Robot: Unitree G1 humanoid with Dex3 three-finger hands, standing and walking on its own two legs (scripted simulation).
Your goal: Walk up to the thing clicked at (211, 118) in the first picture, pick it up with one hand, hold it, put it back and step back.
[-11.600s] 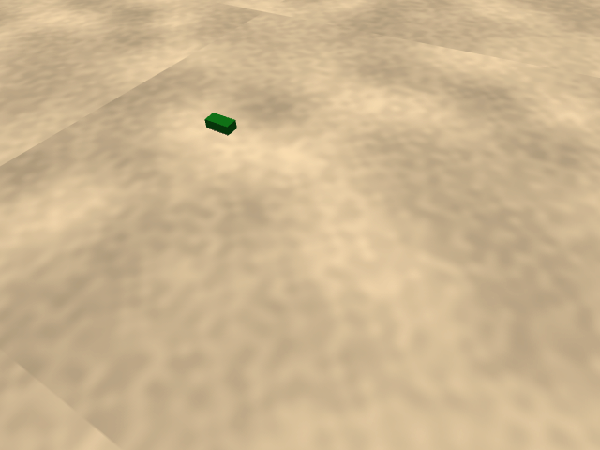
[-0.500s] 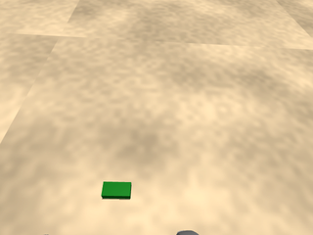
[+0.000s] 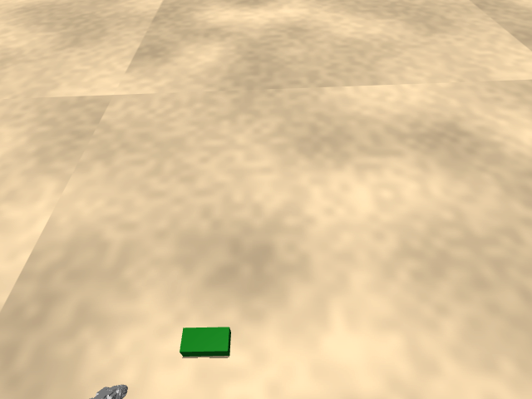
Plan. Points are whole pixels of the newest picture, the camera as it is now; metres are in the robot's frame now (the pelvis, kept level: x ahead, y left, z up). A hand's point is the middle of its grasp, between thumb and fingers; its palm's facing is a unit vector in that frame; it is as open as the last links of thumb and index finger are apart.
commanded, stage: walk up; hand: left
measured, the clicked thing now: (206, 341) +0.44 +0.25 -0.74
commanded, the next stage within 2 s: stand in 0.42 s
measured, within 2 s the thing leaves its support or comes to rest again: neither
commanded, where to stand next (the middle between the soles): +0.07 +0.01 m, yaw +1 degrees
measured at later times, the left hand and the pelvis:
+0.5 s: hand out of the picture +0.08 +0.27 -0.14, palm faces +0.01 -0.93 -0.36, open 7.4 cm; pelvis +0.00 +0.00 +0.01, yaw +0 degrees
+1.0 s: hand out of the picture +0.09 +0.25 -0.14, palm faces -0.02 -0.94 -0.35, open 7.4 cm; pelvis +0.01 -0.01 +0.01, yaw +0 degrees
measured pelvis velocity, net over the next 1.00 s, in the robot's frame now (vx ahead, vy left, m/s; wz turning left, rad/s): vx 0.01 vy -0.01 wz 0.00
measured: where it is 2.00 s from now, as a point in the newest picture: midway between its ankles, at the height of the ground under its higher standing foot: outside the picture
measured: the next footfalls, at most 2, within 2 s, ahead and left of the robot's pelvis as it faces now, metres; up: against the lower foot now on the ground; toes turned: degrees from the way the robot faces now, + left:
left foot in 1.72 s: -0.04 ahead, +0.14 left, +0.00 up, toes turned -1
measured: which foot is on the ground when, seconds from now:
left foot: down 0.00-1.00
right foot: down 0.00-1.00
